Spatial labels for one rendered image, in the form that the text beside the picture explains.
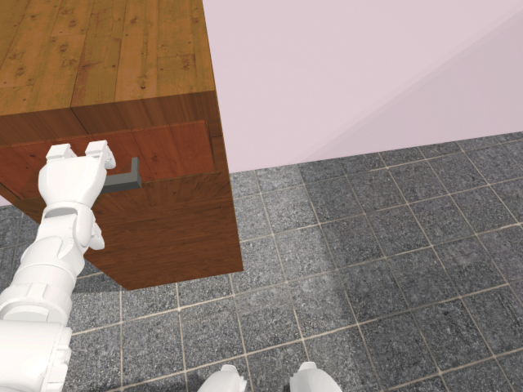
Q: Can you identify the left robot thigh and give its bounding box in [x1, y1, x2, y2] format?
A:
[197, 371, 247, 392]

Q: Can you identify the handle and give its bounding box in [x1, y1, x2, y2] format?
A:
[100, 157, 141, 194]

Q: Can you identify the cabinet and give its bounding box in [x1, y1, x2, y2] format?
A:
[0, 0, 244, 291]

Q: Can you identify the robot left forearm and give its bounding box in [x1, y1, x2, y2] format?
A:
[0, 202, 93, 327]

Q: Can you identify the drawer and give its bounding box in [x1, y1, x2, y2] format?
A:
[0, 119, 216, 198]

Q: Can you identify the left robot hand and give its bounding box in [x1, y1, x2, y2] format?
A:
[38, 140, 116, 250]

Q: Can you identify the left robot upper arm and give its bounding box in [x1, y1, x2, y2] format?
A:
[0, 319, 73, 392]

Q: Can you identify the left robot shin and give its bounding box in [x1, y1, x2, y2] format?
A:
[221, 364, 238, 374]

